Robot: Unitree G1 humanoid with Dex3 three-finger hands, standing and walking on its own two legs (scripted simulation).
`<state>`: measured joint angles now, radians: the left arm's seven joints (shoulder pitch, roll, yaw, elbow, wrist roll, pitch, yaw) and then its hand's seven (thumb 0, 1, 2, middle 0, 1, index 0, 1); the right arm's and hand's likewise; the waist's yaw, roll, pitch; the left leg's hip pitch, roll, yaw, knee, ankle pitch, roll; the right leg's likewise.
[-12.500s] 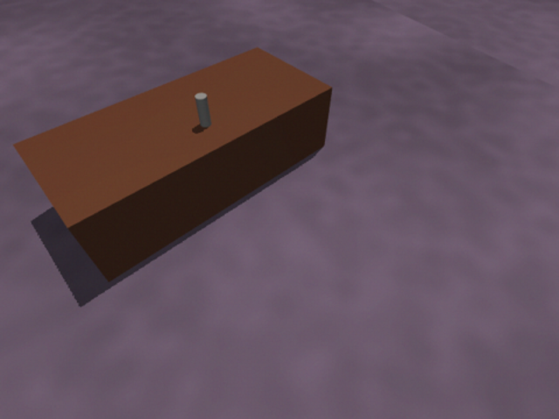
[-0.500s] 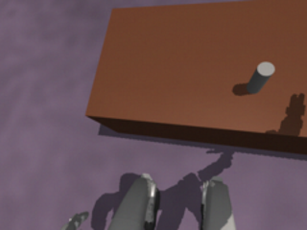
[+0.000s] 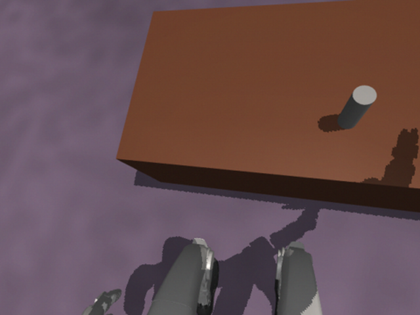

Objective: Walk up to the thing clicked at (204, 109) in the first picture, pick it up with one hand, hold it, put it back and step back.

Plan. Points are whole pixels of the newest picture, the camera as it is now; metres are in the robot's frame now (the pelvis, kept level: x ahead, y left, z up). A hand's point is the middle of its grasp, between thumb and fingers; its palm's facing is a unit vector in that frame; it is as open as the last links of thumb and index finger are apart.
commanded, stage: go down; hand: right
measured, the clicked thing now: (354, 109) +0.56 -0.26 -0.22
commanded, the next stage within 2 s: none
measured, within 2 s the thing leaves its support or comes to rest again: neither
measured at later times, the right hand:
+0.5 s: hand out of the picture +0.46 -0.44 +0.09, palm faces +0.35 +0.94 -0.02, open 17.5 cm
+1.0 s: hand out of the picture +0.46 -0.44 +0.08, palm faces +0.36 +0.93 -0.02, open 17.6 cm
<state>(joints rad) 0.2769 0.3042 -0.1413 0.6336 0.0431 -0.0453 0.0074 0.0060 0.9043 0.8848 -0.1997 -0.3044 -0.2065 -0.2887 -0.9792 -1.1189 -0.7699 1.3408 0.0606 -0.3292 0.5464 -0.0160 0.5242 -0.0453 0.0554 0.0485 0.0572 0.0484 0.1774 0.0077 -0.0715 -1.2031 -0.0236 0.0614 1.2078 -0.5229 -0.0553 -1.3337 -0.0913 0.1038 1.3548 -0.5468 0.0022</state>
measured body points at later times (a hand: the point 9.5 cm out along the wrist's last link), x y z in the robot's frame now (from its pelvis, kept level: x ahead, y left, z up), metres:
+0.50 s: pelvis +0.00 +0.00 +0.00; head +0.20 -0.07 +0.40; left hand +0.06 +0.27 -0.09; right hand +0.44 -0.49 +0.09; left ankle +0.02 +0.17 -0.61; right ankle +0.03 -0.11 -0.61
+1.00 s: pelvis +0.00 +0.00 +0.00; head +0.20 -0.07 +0.40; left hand +0.07 +0.27 -0.09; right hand +0.44 -0.49 +0.09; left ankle +0.02 +0.17 -0.61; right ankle +0.03 -0.11 -0.61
